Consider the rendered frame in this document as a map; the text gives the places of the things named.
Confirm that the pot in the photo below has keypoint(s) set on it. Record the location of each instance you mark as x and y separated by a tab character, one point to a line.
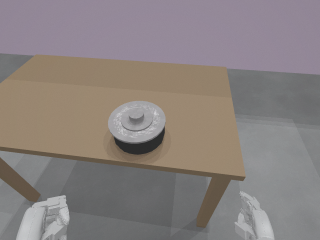
141	148

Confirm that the left robot hand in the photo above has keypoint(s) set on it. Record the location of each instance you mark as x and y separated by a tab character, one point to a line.
35	222

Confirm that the right robot hand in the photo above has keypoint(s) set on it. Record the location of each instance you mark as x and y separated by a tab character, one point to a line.
258	226

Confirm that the lid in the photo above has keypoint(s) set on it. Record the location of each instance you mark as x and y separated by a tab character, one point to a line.
136	132

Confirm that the knob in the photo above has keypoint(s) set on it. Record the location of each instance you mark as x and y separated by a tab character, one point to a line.
136	114

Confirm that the table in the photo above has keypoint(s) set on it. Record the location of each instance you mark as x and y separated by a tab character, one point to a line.
59	106

